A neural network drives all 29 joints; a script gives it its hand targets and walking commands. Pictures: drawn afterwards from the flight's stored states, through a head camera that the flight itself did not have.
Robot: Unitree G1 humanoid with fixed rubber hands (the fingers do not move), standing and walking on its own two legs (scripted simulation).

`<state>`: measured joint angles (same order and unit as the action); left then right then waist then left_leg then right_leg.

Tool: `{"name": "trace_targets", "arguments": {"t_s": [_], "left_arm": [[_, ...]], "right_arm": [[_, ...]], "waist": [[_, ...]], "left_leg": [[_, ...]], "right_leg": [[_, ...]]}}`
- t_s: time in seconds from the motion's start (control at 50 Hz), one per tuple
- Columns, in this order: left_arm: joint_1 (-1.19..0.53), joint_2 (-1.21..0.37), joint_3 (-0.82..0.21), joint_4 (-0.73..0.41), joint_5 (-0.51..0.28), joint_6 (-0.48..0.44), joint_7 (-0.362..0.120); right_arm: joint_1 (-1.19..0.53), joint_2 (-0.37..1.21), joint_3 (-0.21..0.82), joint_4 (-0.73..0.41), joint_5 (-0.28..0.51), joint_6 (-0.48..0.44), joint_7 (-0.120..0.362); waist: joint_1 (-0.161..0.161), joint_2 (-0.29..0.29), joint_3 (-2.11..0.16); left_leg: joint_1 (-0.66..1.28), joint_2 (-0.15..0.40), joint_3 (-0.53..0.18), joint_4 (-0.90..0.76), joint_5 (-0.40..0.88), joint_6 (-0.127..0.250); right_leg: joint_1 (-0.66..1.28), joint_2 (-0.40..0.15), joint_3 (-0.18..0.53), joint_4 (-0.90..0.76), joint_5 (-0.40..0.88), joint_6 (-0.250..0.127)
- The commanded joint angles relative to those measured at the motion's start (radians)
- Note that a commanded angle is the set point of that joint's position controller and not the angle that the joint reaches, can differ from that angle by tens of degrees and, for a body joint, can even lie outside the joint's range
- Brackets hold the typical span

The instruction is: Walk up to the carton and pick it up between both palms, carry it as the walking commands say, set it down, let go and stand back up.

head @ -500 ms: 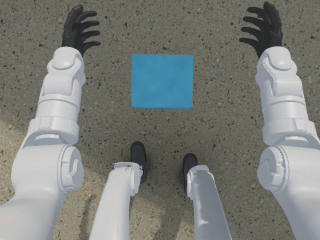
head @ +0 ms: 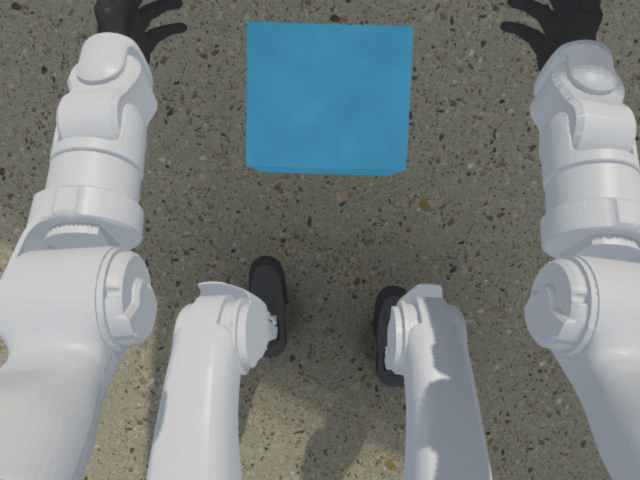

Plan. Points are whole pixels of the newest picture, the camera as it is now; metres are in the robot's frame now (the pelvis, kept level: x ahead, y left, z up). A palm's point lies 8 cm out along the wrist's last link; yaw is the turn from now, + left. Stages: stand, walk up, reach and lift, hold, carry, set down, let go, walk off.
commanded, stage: reach and lift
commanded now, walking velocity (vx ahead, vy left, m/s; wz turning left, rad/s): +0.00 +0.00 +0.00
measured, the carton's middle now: (327, 110) +0.55 -0.03 -0.43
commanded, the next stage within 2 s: none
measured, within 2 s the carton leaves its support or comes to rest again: neither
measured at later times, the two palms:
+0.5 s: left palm (183, 91) +0.55 +0.17 -0.27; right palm (491, 91) +0.52 -0.24 -0.27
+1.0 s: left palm (202, 95) +0.56 +0.16 -0.35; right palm (461, 108) +0.52 -0.23 -0.36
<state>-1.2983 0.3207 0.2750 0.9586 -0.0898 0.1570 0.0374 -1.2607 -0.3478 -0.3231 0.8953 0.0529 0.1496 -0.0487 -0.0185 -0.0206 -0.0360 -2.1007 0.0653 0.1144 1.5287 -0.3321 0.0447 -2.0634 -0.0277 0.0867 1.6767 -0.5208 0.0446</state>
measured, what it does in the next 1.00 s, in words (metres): lowers itself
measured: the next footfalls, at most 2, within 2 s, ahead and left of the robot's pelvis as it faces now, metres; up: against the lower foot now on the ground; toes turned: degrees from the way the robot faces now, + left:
none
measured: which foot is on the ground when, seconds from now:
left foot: down 0.00-1.00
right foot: down 0.00-1.00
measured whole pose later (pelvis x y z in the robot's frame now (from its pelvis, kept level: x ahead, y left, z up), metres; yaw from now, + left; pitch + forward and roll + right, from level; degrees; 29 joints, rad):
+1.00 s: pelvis -0.02 -0.01 -0.16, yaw +0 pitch +35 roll +2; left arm -1.68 0.45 0.16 1.26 -0.25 0.09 0.07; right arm -1.53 -0.42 -0.17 1.10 0.22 0.08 -0.08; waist -0.03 -0.02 0.52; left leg -2.33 0.07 0.05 2.12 -0.40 0.04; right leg -2.23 -0.03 0.06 2.29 -0.67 0.03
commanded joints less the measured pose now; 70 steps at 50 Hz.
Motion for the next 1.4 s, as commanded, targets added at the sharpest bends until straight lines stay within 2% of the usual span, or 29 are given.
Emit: {"name": "trace_targets", "arguments": {"t_s": [0.0, 0.1, 0.26, 0.38, 0.52, 0.62, 0.7, 0.76, 0.84, 0.9, 0.96, 1.04, 1.3, 1.38], "left_arm": [[-0.370, 0.252, -0.021, -0.077, -0.011, -0.011, 0.003], [-0.371, 0.243, -0.058, -0.046, -0.019, -0.030, 0.005], [-0.406, 0.248, -0.125, -0.055, -0.054, -0.064, 0.021], [-0.468, 0.258, -0.178, -0.001, -0.091, -0.075, 0.026], [-0.535, 0.277, -0.182, 0.084, -0.085, -0.088, 0.029], [-0.568, 0.288, -0.186, 0.125, -0.082, -0.096, 0.030], [-0.604, 0.298, -0.196, 0.128, -0.092, -0.104, 0.032], [-0.637, 0.305, -0.219, 0.110, -0.128, -0.113, 0.037], [-0.584, 0.274, -0.248, 0.223, -0.174, -0.104, 0.033], [-0.587, 0.290, -0.241, 0.225, -0.173, -0.110, 0.030], [-0.602, 0.294, -0.245, 0.204, -0.166, -0.114, 0.029], [-0.598, 0.289, -0.241, 0.232, -0.156, -0.106, 0.028], [-0.646, 0.220, -0.287, 0.218, -0.175, -0.112, 0.024], [-0.656, 0.192, -0.296, 0.220, -0.178, -0.113, 0.022]], "right_arm": [[-0.331, -0.151, 0.041, -0.037, 0.026, -0.011, -0.021], [-0.313, -0.155, 0.047, 0.005, 0.026, -0.030, -0.022], [-0.337, -0.188, 0.070, 0.014, 0.053, -0.069, -0.036], [-0.393, -0.193, 0.116, 0.066, 0.086, -0.078, -0.042], [-0.451, -0.200, 0.140, 0.139, 0.107, -0.088, -0.040], [-0.480, -0.210, 0.153, 0.167, 0.110, -0.095, -0.042], [-0.514, -0.217, 0.164, 0.166, 0.120, -0.102, -0.045], [-0.548, -0.229, 0.179, 0.145, 0.139, -0.108, -0.050], [-0.561, -0.229, 0.225, 0.126, 0.173, -0.111, -0.054], [-0.561, -0.200, 0.254, 0.122, 0.194, -0.111, -0.051], [-0.537, -0.195, 0.245, 0.161, 0.191, -0.106, -0.046], [-0.538, -0.211, 0.221, 0.180, 0.172, -0.100, -0.047], [-0.567, -0.129, 0.257, 0.185, 0.182, -0.102, -0.038], [-0.561, -0.108, 0.251, 0.202, 0.168, -0.103, -0.038]], "waist": [[-0.078, -0.051, -1.028], [-0.084, -0.037, -0.963], [-0.099, -0.006, -0.962], [-0.102, -0.015, -0.885], [-0.092, -0.010, -0.765], [-0.100, -0.007, -0.729], [-0.104, -0.003, -0.729], [-0.108, 0.006, -0.782], [-0.096, 0.006, -0.827], [-0.079, -0.016, -0.794], [-0.089, -0.008, -0.762], [-0.095, 0.005, -0.719], [-0.096, 0.008, -0.712], [-0.106, 0.016, -0.701]], "left_leg": [[0.707, -0.099, -0.105, 0.123, 0.148, -0.042], [0.655, -0.091, -0.117, 0.206, 0.168, -0.047], [0.677, -0.079, -0.141, 0.331, 0.252, -0.057], [0.627, -0.068, -0.149, 0.395, 0.202, -0.056], [0.585, -0.055, -0.162, 0.471, 0.162, -0.055], [0.588, -0.050, -0.172, 0.526, 0.172, -0.055], [0.609, -0.046, -0.177, 0.569, 0.198, -0.055], [0.668, -0.046, -0.176, 0.603, 0.243, -0.058], [0.734, -0.045, -0.170, 0.637, 0.279, -0.051], [0.692, -0.044, -0.162, 0.636, 0.275, -0.043], [0.670, -0.042, -0.162, 0.630, 0.249, -0.051], [0.655, -0.041, -0.164, 0.622, 0.199, -0.053], [0.657, -0.048, -0.161, 0.617, 0.209, -0.052], [0.649, -0.053, -0.158, 0.613, 0.201, -0.056]], "right_leg": [[0.311, 0.068, -0.167, -0.085, 0.201, 0.003], [0.232, 0.066, -0.166, 0.004, 0.210, -0.002], [0.180, 0.059, -0.164, 0.127, 0.264, -0.006], [0.167, 0.044, -0.152, 0.191, 0.230, -0.008], [0.137, 0.031, -0.133, 0.257, 0.188, -0.006], [0.132, 0.026, -0.126, 0.299, 0.192, -0.003], [0.142, 0.022, -0.123, 0.336, 0.208, -0.002], [0.173, 0.019, -0.122, 0.363, 0.229, -0.004], [0.216, 0.015, -0.137, 0.389, 0.238, -0.003], [0.213, 0.022, -0.137, 0.391, 0.249, 0.003], [0.187, 0.023, -0.137, 0.389, 0.230, 0.004], [0.155, 0.023, -0.137, 0.381, 0.178, 0.001], [0.173, 0.033, -0.134, 0.374, 0.194, -0.002], [0.177, 0.037, -0.135, 0.370, 0.193, -0.006]]}}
